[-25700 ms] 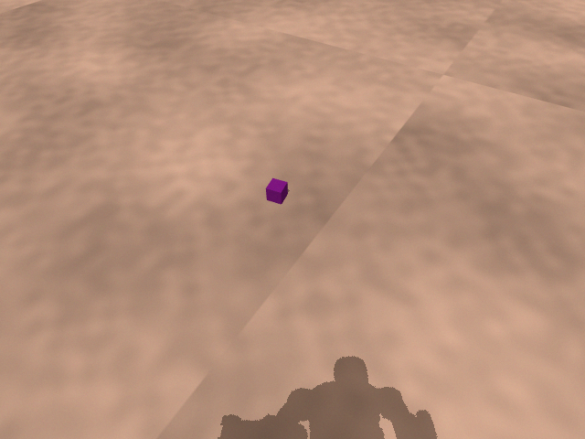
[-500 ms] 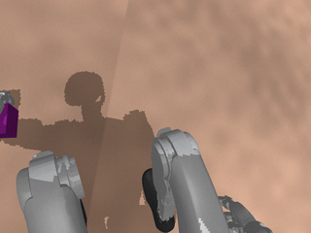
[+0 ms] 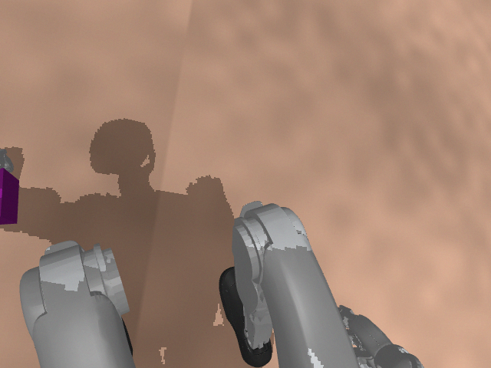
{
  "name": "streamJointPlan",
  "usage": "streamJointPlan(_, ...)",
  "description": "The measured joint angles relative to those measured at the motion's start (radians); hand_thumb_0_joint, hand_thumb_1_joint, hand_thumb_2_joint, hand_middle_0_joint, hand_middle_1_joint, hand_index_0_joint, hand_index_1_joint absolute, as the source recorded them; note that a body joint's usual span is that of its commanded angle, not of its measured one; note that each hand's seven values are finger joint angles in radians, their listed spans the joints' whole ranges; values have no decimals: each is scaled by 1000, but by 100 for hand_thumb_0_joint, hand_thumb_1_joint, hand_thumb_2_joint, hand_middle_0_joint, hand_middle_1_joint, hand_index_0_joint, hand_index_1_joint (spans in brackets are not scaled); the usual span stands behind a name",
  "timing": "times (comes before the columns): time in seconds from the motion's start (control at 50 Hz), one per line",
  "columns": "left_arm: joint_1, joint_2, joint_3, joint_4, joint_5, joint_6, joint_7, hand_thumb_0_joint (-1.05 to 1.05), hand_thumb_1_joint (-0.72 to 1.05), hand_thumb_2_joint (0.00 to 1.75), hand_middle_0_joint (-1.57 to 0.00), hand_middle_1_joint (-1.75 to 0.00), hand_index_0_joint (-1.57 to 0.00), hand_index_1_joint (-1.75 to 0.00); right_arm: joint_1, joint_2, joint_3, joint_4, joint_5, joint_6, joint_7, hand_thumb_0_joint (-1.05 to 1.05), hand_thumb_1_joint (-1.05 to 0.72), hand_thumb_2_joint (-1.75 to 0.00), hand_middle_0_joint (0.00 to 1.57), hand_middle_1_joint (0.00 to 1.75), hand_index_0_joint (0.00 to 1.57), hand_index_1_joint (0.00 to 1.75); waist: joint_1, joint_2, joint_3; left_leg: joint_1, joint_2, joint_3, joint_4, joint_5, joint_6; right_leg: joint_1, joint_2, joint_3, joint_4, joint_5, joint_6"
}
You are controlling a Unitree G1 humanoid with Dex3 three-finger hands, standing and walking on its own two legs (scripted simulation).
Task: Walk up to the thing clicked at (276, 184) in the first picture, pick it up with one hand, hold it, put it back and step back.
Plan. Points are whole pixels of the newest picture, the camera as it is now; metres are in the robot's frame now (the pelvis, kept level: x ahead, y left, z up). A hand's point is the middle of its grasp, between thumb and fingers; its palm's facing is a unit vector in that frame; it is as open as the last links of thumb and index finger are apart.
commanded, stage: open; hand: left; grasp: from above
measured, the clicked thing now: out of the picture +0.41 +0.33 -0.25
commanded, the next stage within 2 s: withdraw in 0.82 s
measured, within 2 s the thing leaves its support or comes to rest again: neither
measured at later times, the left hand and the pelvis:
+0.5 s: hand out of the picture +0.41 +0.33 -0.22, palm faces -0.47 -0.05 -0.88, open 13.5 cm; pelvis +0.00 +0.00 +0.00, yaw -1 degrees
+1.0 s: hand out of the picture +0.41 +0.32 -0.22, palm faces -0.47 -0.05 -0.88, open 13.8 cm; pelvis +0.00 +0.00 +0.00, yaw -1 degrees
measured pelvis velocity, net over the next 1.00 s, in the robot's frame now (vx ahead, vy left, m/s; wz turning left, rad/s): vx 0.00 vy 0.00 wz -0.02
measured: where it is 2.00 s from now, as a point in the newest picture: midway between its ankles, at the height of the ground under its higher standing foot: (189, 356)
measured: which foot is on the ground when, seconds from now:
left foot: down 0.00-1.00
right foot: down 0.00-1.00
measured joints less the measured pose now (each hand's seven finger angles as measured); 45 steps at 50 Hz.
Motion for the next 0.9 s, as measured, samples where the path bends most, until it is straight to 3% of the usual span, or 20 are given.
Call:
streamJointPlan(0.14, 13, 2, -5, -4, -6, 11, 1, -3, -12, 68, -46, -77, -51, -73, 4, -4, 8, -1, -5, -14, 8, 0, -90, -89, 20, 30, 21, 30, -7, -5, 8, 4, -2, -3, 0, 2, 3, 10, -1, -3, -5, 1, 2)
streamJointPlan(0.48, 12, 10, 5, -21, -15, 35, 5, 0, -42, 95, -16, -94, -17, -94, 2, -7, 14, -6, -7, -27, 31, 1, -90, -89, 20, 30, 21, 30, -18, -3, 8, 1, -4, -9, 0, -5, 12, 20, 0, -9, -17, -7, 8)
streamJointPlan(0.7, 14, 33, 28, -29, -15, 20, -15, 0, -47, 100, -10, -100, -11, -99, 2, -12, 27, -43, -7, -29, 40, 0, -90, -89, 20, 30, 21, 30, -23, -7, 26, 8, -4, -14, 1, 0, 8, 23, 2, -13, -17, 2, 8)
streamJointPlan(0.9, 17, 31, 15, -35, -18, 11, -23, 0, -46, 99, -8, -100, -10, -99, 11, -20, 30, -43, -3, -24, 35, 1, -90, -89, 20, 30, 21, 30, -19, -7, 27, 7, -3, -16, -1, 7, 6, 19, 4, -14, -18, 12, 7)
